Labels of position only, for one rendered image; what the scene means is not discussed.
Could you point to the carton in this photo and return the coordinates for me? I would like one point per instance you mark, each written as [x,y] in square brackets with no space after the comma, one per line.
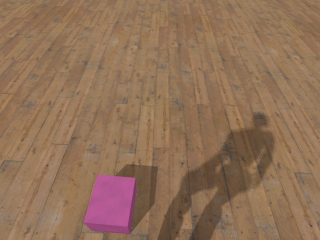
[111,204]

